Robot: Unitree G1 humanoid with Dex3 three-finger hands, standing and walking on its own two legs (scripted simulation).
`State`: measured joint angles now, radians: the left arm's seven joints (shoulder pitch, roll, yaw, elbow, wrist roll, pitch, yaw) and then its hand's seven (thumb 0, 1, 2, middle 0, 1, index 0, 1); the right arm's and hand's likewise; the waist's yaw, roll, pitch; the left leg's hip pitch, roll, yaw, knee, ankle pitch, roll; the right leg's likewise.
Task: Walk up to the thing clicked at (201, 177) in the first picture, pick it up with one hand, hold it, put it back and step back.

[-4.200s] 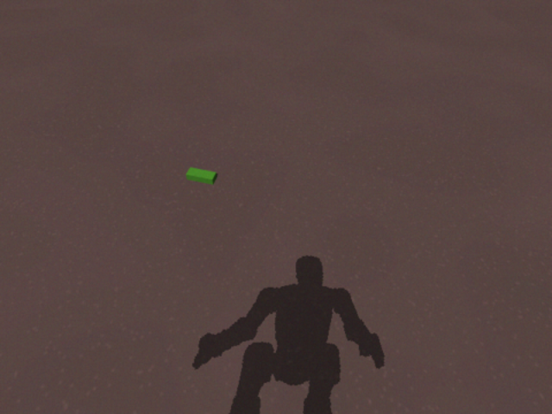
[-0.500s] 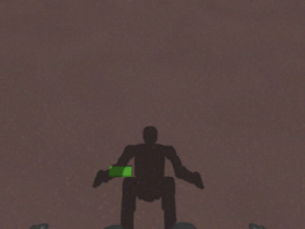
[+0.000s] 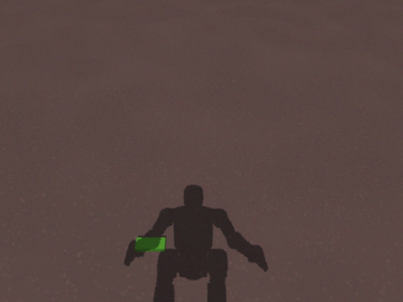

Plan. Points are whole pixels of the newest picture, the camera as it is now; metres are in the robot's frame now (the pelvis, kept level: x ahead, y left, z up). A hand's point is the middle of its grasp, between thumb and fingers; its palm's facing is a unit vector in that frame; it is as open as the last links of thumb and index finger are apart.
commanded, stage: walk up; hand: left
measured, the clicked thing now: (150, 244) +0.51 +0.22 -0.76
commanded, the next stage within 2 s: stand in 1.26 s
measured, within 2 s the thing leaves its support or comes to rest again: neither
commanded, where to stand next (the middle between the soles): +0.09 +0.00 m, yaw +2 degrees
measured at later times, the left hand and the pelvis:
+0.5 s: hand out of the picture +0.10 +0.27 -0.15, palm faces -0.01 -0.95 -0.32, open 7.3 cm; pelvis +0.02 +0.01 +0.01, yaw +0 degrees
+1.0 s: hand out of the picture +0.11 +0.26 -0.15, palm faces -0.03 -0.95 -0.32, open 7.3 cm; pelvis +0.03 +0.01 +0.01, yaw -1 degrees
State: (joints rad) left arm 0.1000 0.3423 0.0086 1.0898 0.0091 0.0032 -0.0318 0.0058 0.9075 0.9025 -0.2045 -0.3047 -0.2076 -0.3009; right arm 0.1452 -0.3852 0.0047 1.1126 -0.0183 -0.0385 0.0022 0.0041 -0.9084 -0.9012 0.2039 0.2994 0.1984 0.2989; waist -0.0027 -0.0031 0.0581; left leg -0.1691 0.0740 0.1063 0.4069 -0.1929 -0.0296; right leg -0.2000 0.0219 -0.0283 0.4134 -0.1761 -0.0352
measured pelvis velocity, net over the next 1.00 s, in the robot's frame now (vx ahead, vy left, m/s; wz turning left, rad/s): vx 0.03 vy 0.01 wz -0.02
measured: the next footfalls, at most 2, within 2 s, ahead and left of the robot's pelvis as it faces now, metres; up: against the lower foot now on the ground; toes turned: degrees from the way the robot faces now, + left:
none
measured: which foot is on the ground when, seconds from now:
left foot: down 0.00-1.00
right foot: down 0.00-1.00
